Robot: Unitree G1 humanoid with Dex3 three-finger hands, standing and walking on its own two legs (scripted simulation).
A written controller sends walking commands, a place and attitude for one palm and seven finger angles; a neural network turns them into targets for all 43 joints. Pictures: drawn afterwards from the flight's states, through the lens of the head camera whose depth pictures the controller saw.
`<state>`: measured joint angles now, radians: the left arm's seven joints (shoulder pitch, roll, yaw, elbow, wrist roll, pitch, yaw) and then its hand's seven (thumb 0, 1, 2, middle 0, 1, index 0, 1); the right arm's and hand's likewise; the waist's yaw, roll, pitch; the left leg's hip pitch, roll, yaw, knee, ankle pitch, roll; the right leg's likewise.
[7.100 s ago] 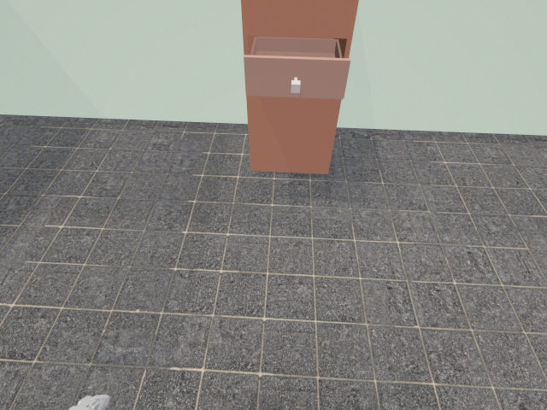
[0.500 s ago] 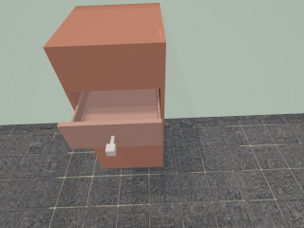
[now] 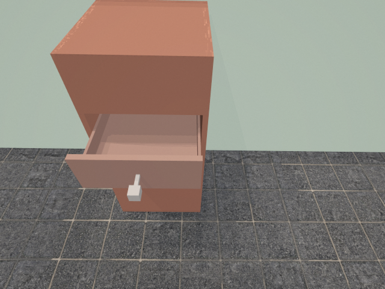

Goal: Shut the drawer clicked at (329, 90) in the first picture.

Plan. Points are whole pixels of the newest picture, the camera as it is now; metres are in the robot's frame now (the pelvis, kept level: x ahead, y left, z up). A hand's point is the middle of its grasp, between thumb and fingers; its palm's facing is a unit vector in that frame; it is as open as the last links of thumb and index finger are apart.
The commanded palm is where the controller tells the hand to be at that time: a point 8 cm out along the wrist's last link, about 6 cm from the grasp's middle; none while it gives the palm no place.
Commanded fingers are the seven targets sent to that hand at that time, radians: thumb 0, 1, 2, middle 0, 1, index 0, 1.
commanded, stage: come to a stop and stand still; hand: left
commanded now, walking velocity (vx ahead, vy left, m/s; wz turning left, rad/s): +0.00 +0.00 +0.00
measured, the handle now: (135, 187) +0.40 +0.20 -0.12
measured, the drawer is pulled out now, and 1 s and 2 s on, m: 0.19 0.19 0.19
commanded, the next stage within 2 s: look again from close up in 0.06 s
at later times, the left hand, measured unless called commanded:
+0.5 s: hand out of the picture -0.01 +0.19 -0.17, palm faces +0.02 -0.98 -0.21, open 7.4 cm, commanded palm none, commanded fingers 0.00 0.90 0.90 -0.20 -0.30 -0.20 -0.30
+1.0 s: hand (108, 256) +0.18 +0.18 -0.01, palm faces +0.09 -1.00 -0.01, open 6.7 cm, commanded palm +0.11 +0.23 -0.06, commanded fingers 0.00 0.90 0.90 -0.48 -0.60 -0.48 -0.60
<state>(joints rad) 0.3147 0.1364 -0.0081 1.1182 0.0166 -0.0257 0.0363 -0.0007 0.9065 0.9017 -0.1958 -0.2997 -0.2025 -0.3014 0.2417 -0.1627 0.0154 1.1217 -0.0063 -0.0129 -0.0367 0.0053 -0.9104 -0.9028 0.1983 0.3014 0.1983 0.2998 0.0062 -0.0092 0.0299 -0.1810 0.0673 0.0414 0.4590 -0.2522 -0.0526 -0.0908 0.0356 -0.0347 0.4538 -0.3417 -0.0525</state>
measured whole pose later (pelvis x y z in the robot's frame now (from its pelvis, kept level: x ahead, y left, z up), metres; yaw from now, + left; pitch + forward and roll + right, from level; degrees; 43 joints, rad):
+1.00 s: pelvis -0.04 +0.03 -0.04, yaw +2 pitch +9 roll +0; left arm 0.33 0.12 0.02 0.17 -0.17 -0.40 -0.04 0.02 0.94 0.90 -0.29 -0.41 -0.30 -0.42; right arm 0.23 -0.27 -0.05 0.73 0.00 -0.30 -0.03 0.02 -0.91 -0.90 0.20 0.30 0.20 0.30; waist -0.03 0.02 -0.12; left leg -0.64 0.02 0.03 0.83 -0.34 0.00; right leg -0.55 -0.03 -0.04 0.86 -0.46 0.00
